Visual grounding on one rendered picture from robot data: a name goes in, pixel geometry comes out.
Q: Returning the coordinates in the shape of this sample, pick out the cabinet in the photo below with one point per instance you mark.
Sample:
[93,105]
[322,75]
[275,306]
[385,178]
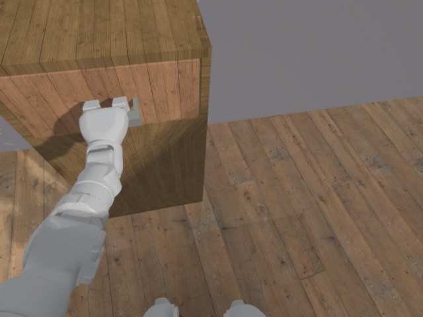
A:
[163,162]

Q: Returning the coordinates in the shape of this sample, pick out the left robot thigh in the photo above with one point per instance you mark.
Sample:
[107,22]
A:
[162,310]

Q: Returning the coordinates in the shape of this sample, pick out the left robot upper arm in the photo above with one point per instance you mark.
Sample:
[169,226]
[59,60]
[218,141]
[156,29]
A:
[65,254]

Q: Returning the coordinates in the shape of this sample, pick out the drawer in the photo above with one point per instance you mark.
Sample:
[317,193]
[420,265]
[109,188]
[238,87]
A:
[50,103]

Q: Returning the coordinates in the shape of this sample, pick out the handle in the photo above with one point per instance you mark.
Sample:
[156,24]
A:
[134,116]

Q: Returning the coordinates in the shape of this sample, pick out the left robot forearm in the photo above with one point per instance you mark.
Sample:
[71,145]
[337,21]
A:
[94,191]

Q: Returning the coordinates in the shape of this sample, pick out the right robot shin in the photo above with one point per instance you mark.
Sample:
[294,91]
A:
[236,302]

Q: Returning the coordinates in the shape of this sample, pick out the robot left hand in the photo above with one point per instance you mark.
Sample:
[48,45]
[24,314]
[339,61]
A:
[110,123]

